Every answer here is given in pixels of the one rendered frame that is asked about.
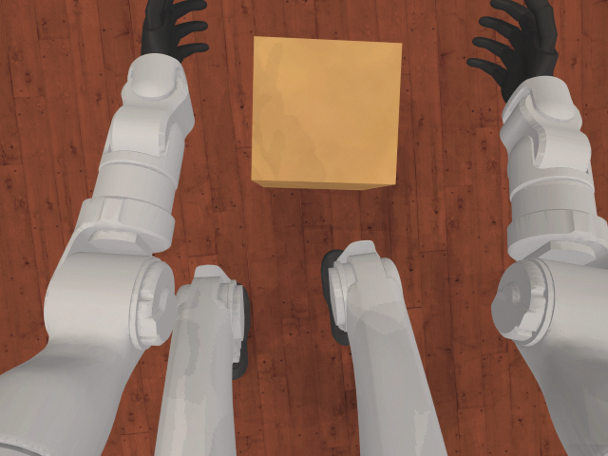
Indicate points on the right robot foot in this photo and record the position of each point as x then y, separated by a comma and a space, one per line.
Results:
328, 260

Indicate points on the robot right hand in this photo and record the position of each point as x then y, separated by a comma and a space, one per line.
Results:
534, 52

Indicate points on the left robot upper arm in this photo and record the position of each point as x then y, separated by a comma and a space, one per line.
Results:
103, 311

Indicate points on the robot left hand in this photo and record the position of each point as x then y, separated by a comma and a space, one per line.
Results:
161, 35

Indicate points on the left robot thigh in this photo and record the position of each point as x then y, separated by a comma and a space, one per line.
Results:
197, 417

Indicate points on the right robot upper arm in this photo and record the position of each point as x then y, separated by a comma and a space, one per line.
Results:
557, 315

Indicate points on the left robot forearm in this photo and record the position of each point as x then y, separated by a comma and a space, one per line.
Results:
130, 210

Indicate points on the carton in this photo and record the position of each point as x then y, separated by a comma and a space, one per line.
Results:
325, 113

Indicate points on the right robot forearm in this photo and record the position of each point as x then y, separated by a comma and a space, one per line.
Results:
551, 187

